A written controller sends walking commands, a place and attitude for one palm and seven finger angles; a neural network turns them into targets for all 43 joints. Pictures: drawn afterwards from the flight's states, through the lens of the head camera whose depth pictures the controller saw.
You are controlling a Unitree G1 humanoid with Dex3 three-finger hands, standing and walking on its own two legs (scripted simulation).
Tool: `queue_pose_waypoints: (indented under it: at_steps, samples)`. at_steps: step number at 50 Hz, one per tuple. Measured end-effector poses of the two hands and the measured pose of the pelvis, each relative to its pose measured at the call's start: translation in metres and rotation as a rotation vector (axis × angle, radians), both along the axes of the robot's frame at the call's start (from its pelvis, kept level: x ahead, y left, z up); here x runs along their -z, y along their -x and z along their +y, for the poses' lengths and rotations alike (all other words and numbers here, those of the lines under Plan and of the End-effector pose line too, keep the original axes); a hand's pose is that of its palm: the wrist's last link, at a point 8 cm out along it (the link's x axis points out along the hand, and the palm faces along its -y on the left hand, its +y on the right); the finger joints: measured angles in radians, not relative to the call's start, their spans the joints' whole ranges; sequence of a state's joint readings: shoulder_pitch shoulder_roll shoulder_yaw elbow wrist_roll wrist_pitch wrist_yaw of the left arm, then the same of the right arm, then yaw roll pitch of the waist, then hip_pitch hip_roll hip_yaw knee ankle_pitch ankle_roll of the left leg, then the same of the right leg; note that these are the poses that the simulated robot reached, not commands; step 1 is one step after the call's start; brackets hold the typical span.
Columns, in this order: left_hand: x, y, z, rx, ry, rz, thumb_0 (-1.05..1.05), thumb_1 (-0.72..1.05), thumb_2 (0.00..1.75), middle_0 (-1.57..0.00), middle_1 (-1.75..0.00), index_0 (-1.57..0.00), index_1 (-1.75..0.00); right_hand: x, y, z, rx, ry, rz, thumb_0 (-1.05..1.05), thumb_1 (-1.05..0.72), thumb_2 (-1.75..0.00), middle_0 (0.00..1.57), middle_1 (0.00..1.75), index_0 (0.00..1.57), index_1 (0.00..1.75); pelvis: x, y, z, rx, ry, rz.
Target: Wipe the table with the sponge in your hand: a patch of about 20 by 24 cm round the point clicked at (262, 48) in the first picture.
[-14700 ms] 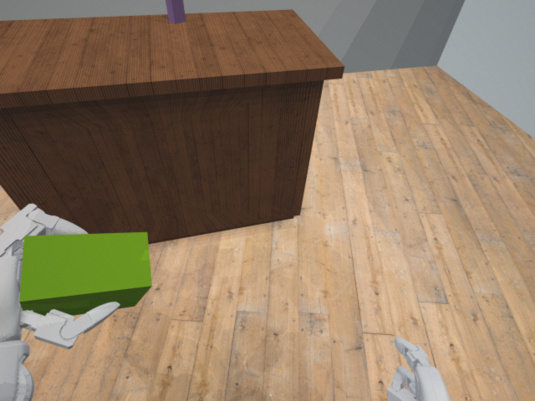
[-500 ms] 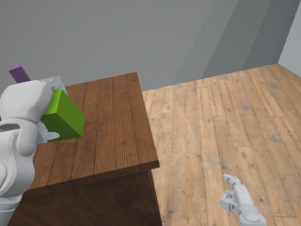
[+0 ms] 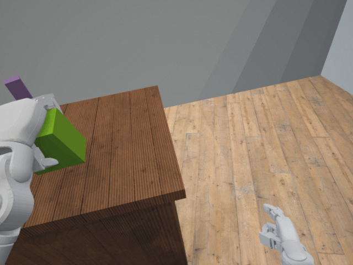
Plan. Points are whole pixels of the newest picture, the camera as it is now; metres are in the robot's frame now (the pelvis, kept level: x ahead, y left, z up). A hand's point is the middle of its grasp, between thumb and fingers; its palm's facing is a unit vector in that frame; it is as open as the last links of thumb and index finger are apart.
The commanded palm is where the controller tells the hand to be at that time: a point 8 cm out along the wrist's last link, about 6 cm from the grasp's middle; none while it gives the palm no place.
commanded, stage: move the sponge above the wiping area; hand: left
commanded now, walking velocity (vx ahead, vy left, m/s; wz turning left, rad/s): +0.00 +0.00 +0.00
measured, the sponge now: (52, 148) +0.25 +0.31 +0.19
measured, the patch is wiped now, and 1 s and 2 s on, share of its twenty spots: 0.00 0.00 0.00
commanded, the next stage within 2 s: none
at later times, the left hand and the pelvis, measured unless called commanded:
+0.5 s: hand (48, 142) +0.25 +0.30 +0.21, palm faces +0.23 -0.04 -0.97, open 10.4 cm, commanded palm +0.19 +0.30 +0.27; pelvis +0.00 +0.02 +0.00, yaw +0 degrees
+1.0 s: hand (52, 156) +0.24 +0.31 +0.18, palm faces +0.10 -0.03 -0.99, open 10.4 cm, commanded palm +0.20 +0.31 +0.26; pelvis +0.01 +0.00 +0.00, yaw +1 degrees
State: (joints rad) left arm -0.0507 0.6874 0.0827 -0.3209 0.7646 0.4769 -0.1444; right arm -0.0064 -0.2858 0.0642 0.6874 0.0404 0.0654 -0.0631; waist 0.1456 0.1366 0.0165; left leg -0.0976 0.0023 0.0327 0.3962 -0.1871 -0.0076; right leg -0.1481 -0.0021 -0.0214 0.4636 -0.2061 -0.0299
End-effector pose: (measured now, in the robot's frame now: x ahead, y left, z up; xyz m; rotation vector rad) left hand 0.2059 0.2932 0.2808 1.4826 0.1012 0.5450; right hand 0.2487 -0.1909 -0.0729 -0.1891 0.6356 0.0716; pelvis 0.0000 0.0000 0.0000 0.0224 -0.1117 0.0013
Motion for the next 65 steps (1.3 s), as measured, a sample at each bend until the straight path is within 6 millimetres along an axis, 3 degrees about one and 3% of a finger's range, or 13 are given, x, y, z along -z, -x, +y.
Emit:
queue_pose_waypoints:
  at_steps: [4,11,20,24,32,42,53,59,65]
  samples:
    - [0.011,0.001,0.005,-0.019,0.043,0.037,0.0,-0.52,1.02,-0.7,-1.31,-0.72,-1.31,-0.001,-0.001,0.007,-0.005,-0.012,-0.009,0.01,-0.91,-0.9,0.2,0.3,0.2,0.3,-0.001,0.0,0.005,-0.006,0.002,0.005]
    - [0.043,-0.004,-0.006,0.057,0.059,0.143,0.0,-0.52,1.03,-0.7,-1.31,-0.72,-1.3,0.0,-0.002,0.019,-0.033,0.017,0.002,0.01,-0.91,-0.9,0.2,0.3,0.2,0.3,-0.001,0.001,0.011,-0.009,0.003,0.005]
    - [0.017,-0.01,0.004,0.033,0.014,0.039,0.0,-0.52,1.03,-0.7,-1.3,-0.72,-1.3,-0.002,-0.006,0.033,-0.053,-0.003,0.013,0.01,-0.91,-0.9,0.2,0.3,0.2,0.3,-0.002,-0.002,0.015,-0.009,0.005,0.002]
    - [0.018,-0.01,0.006,0.014,0.044,0.044,0.0,-0.52,1.03,-0.7,-1.3,-0.72,-1.3,-0.003,-0.007,0.035,-0.049,-0.023,0.01,0.01,-0.91,-0.9,0.2,0.3,0.2,0.3,-0.003,-0.003,0.017,-0.006,0.005,0.01]
    - [0.045,-0.005,-0.003,0.038,0.06,0.135,0.0,-0.52,1.03,-0.7,-1.3,-0.72,-1.3,-0.001,-0.007,0.029,-0.052,0.006,0.023,0.01,-0.91,-0.9,0.2,0.3,0.2,0.3,-0.002,-0.004,0.016,-0.006,0.004,0.011]
    - [0.034,-0.005,0.003,-0.011,0.014,0.098,0.0,-0.52,1.03,-0.7,-1.3,-0.72,-1.3,-0.001,-0.008,0.021,-0.043,0.008,0.025,0.01,-0.91,-0.9,0.2,0.3,0.2,0.3,-0.002,-0.006,0.009,-0.008,0.004,0.005]
    - [0.056,-0.006,0.003,-0.014,0.023,0.219,0.0,-0.52,1.03,-0.7,-1.3,-0.72,-1.3,0.002,-0.003,0.002,-0.017,0.034,0.023,0.01,-0.91,-0.9,0.2,0.3,0.2,0.3,-0.001,-0.006,0.002,-0.013,0.004,0.01]
    - [0.051,-0.001,0.003,0.024,-0.003,0.184,0.0,-0.52,1.03,-0.7,-1.3,-0.72,-1.3,0.004,0.003,-0.007,0.003,0.05,0.029,0.01,-0.91,-0.9,0.2,0.3,0.2,0.3,-0.001,-0.008,-0.001,-0.013,0.006,0.003]
    - [0.054,-0.001,0.02,-0.04,0.001,0.186,0.0,-0.52,1.03,-0.7,-1.3,-0.72,-1.3,0.008,0.008,-0.012,0.014,0.058,0.046,0.01,-0.91,-0.9,0.2,0.3,0.2,0.3,-0.001,-0.007,-0.003,-0.018,0.007,0.006]
